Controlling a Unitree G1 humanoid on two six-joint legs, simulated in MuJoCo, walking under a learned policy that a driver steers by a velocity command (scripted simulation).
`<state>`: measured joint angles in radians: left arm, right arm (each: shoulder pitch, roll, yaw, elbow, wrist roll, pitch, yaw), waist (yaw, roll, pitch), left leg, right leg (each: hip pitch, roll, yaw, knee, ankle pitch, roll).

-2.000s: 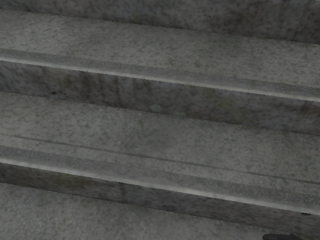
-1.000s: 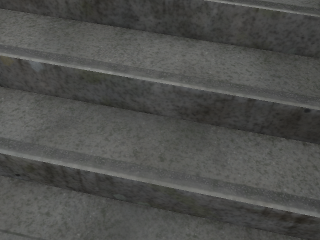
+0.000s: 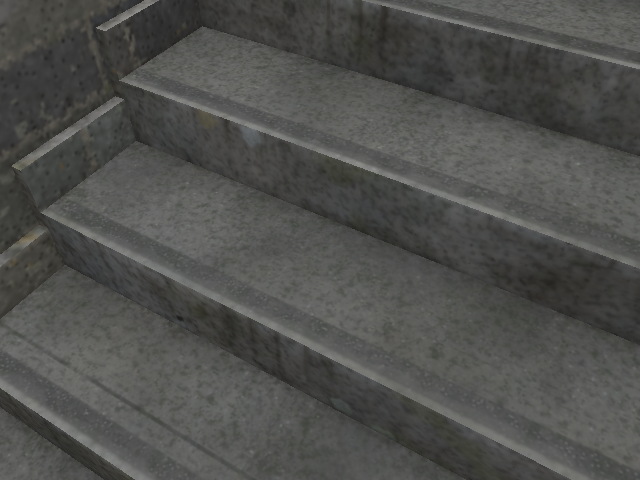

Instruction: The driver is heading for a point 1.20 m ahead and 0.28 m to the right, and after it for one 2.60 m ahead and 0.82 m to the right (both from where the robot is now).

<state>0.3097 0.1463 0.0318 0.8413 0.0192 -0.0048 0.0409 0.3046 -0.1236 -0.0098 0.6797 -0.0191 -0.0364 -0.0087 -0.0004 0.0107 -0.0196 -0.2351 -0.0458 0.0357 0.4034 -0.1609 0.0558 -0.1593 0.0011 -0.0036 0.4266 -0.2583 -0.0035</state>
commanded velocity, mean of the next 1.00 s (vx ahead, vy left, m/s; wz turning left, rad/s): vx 0.20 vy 0.00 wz -0.09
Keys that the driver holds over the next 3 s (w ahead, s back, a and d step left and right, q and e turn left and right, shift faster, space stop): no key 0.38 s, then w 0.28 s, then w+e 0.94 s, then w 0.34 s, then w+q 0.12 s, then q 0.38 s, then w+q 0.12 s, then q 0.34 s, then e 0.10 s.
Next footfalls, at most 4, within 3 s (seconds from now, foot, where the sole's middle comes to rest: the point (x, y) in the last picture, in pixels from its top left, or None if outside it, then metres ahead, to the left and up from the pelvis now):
0.76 left None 0.17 0.12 -0.78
1.18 right None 0.40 -0.04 -0.61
1.64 left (352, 290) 0.79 -0.03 -0.44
2.12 right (557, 185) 0.90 -0.41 -0.27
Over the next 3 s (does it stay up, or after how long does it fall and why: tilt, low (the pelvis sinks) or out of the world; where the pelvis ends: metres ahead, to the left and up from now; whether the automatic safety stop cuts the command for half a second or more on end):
stays up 1.15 -0.25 0.61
